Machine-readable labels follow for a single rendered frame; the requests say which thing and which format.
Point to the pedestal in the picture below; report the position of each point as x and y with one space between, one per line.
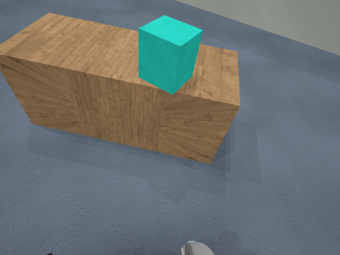
82 77

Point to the robot right thigh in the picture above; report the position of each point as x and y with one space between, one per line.
195 248

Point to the carton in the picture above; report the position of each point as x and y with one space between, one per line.
168 50

